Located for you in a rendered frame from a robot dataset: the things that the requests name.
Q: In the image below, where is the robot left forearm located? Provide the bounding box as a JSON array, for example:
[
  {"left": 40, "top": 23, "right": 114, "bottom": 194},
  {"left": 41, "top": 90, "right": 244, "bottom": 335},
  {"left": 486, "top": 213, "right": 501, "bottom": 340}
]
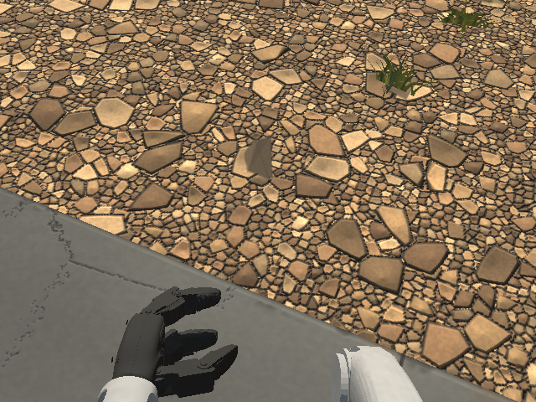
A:
[{"left": 97, "top": 376, "right": 158, "bottom": 402}]

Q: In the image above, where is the right robot thigh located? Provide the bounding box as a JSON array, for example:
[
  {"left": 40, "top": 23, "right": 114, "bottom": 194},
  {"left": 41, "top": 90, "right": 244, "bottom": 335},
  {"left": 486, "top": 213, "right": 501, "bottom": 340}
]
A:
[{"left": 331, "top": 346, "right": 423, "bottom": 402}]

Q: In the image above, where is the left robot hand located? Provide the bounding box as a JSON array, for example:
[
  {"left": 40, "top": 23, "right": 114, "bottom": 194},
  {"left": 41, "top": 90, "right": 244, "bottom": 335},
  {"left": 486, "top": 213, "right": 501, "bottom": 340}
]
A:
[{"left": 111, "top": 286, "right": 238, "bottom": 398}]

